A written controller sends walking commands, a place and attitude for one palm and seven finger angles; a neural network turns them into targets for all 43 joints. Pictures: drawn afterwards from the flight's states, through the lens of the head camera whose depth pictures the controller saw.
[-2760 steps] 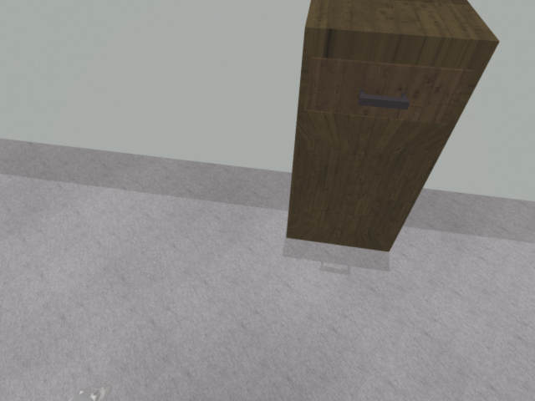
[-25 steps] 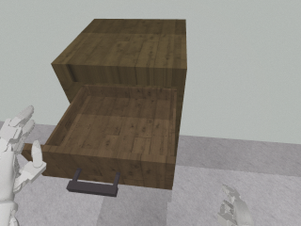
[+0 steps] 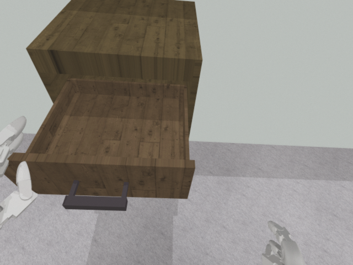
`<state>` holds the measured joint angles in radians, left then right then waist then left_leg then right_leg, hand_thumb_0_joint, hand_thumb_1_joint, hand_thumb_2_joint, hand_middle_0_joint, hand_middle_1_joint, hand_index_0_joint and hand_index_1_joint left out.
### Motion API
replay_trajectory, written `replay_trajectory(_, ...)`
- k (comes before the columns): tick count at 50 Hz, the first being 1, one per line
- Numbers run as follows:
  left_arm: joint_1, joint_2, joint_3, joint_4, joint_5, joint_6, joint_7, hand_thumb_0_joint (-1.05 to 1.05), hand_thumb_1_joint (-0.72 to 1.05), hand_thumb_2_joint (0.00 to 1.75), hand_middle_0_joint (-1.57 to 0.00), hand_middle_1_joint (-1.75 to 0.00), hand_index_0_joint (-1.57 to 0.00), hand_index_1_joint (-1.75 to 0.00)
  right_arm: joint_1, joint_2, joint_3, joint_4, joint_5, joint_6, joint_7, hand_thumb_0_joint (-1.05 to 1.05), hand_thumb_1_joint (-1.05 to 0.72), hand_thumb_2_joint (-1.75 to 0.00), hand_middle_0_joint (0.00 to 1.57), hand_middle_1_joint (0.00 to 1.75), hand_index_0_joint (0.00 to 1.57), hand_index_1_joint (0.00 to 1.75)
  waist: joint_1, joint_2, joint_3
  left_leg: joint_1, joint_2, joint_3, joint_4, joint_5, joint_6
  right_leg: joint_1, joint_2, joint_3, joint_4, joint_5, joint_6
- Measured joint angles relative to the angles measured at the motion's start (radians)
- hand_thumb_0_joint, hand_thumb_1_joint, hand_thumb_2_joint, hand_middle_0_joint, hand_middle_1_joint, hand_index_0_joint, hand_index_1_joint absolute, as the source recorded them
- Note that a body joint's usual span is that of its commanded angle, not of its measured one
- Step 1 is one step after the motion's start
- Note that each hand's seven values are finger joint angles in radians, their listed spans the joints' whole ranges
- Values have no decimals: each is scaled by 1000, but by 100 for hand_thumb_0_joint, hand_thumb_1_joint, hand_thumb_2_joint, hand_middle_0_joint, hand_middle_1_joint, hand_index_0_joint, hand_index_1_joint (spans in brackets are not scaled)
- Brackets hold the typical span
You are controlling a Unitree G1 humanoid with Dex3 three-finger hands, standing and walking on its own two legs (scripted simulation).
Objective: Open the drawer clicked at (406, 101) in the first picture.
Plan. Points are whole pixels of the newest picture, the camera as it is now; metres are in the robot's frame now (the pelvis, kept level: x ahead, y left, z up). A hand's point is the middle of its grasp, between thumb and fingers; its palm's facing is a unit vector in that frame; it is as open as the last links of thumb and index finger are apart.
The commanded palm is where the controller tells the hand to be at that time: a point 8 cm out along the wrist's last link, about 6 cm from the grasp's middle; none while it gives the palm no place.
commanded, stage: step back with the hand held close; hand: left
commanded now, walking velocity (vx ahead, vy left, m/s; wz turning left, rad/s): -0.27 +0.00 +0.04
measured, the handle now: (98, 194) +0.27 +0.19 +0.00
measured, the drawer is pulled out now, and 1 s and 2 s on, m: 0.30 0.30 0.30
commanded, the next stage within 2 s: stop stepping back and stand still in 0.60 s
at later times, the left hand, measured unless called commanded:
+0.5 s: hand out of the picture +0.10 +0.24 +0.18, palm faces +0.43 -0.81 -0.41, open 7.4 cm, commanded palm +0.04 +0.28 +0.19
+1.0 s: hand out of the picture +0.00 +0.21 +0.18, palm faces +0.34 -0.83 -0.45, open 7.4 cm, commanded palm -0.06 +0.26 +0.19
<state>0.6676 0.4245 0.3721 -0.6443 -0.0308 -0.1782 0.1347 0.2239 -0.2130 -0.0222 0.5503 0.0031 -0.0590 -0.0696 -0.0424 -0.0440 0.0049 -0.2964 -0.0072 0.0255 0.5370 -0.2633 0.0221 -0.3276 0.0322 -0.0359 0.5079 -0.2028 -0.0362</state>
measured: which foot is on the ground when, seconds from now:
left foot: down 0.00-0.66, up 0.68-0.88, down 0.90-1.00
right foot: down 0.00-0.40, up 0.42-0.60, down 0.62-1.00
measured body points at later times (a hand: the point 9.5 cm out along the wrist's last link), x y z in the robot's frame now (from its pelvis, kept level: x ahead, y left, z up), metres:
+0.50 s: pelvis -0.09 +0.00 -0.01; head -0.10 +0.01 +0.44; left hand +0.08 +0.28 +0.20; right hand +0.06 -0.24 -0.09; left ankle -0.03 +0.12 -0.73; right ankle -0.05 -0.11 -0.70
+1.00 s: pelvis -0.19 -0.02 +0.00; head -0.19 +0.01 +0.45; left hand -0.03 +0.26 +0.20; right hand -0.05 -0.28 -0.06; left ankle -0.21 +0.11 -0.73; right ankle -0.13 -0.13 -0.73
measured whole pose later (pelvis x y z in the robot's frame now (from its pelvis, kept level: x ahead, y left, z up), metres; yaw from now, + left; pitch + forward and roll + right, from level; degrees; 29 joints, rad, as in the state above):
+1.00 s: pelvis -0.19 -0.02 +0.00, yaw -1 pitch +0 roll +1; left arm 0.66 0.43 0.40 -0.67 -0.02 -0.23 0.15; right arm 0.26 -0.22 -0.01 0.61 0.00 -0.14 -0.06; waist -0.02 -0.09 0.00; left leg -0.22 0.00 0.02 0.50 -0.28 0.00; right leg -0.36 -0.02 -0.03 0.55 -0.25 0.01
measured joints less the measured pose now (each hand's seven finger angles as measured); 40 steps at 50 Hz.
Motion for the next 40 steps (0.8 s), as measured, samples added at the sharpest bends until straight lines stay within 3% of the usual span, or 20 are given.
replay_trajectory(4,-5,15,32,-41,6,-25,25,2,89,90,-22,-30,-21,-30,13,12,9,-7,-23,-34,-3,2,-90,-89,20,30,20,30,9,-15,-8,-37,-7,-3,29,9,3,-37,-9,-5,35,-1,8)
replay_trajectory(8,-21,-19,31,-23,9,-38,42,1,89,90,-22,-30,-21,-30,11,21,21,-2,-39,-65,-3,2,-90,-89,20,30,20,30,22,12,-19,-68,-3,-4,74,4,3,-71,-7,-8,92,-53,17)
replay_trajectory(11,-35,-52,16,3,7,-32,47,1,89,90,-21,-30,-21,-30,9,24,32,5,-40,-70,0,1,-90,-89,20,30,20,30,29,38,-25,-94,2,-5,122,-7,0,-83,-4,-12,101,18,-3)
replay_trajectory(16,-85,-98,-42,35,16,-12,49,1,89,90,-21,-30,-21,-30,19,18,36,49,-43,-43,1,1,-90,-89,20,30,21,30,36,43,-34,-126,-13,-25,241,-210,-11,-89,-15,-18,88,29,-12)
replay_trajectory(18,-88,-92,-42,32,18,-12,47,1,89,90,-21,-30,-21,-30,27,15,43,61,-45,-32,0,1,-90,-89,20,30,21,30,30,23,-38,-77,-9,-23,189,-196,-8,-93,-23,-15,82,45,-7)
replay_trajectory(20,-93,-75,-31,34,18,-23,45,1,89,90,-21,-30,-21,-30,35,13,44,60,-45,-33,-3,2,-90,-89,20,30,21,30,17,8,-32,-60,-5,-18,118,-79,-3,-110,-26,-13,102,16,5)
replay_trajectory(21,-97,-68,-24,37,21,-27,49,1,89,90,-21,-30,-21,-30,37,10,42,56,-48,-40,-5,2,-90,-89,20,30,21,30,12,15,-24,-67,6,-18,108,3,2,-125,-11,-4,145,-58,18)
replay_trajectory(23,-102,-48,-1,43,20,-31,56,1,89,90,-22,-30,-21,-30,38,19,32,61,-55,-63,-8,2,-90,-89,20,30,21,30,7,20,-16,-84,20,-21,114,32,-4,-165,18,28,315,-191,34)
replay_trajectory(26,-86,-29,36,33,1,-31,45,1,89,90,-21,-30,-21,-30,40,34,26,68,-35,-83,14,2,-90,-89,20,30,21,30,17,23,-20,-98,46,-11,97,33,-19,-142,28,38,422,-244,53)
replay_trajectory(30,-87,-22,53,-5,-12,-44,26,1,89,90,-21,-30,-21,-30,17,41,38,82,-22,-113,38,2,-90,-89,20,30,20,30,41,17,-17,-137,80,16,94,61,-38,8,-12,24,185,-167,65)
replay_trajectory(33,-140,-39,20,6,-8,-66,-2,1,89,90,-21,-30,-21,-30,-27,27,44,100,-12,-119,49,2,-90,-89,20,30,20,30,33,65,26,-174,126,-16,117,55,-45,40,28,-15,82,-109,22)
replay_trajectory(36,-150,-31,-12,11,-9,-75,-21,1,89,90,-21,-30,-21,-30,-34,30,33,103,7,-102,57,2,-90,-89,20,30,21,30,20,22,30,-228,56,-48,304,-126,-43,10,-3,-13,68,-67,-4)
replay_trajectory(38,-104,-27,-4,15,-5,-79,-23,1,89,90,-21,-30,-21,-30,-33,30,28,95,8,-75,53,2,-90,-89,20,30,21,30,8,-16,13,-242,14,-37,450,-170,-47,-7,-30,7,47,-40,-6)
replay_trajectory(40,-43,-18,12,21,1,-76,-17,1,89,90,-22,-30,-21,-30,-23,27,26,74,8,-47,41,2,-90,-89,20,30,21,30,-8,-41,-10,-199,1,-15,448,-174,-43,-19,-46,21,23,-15,-1)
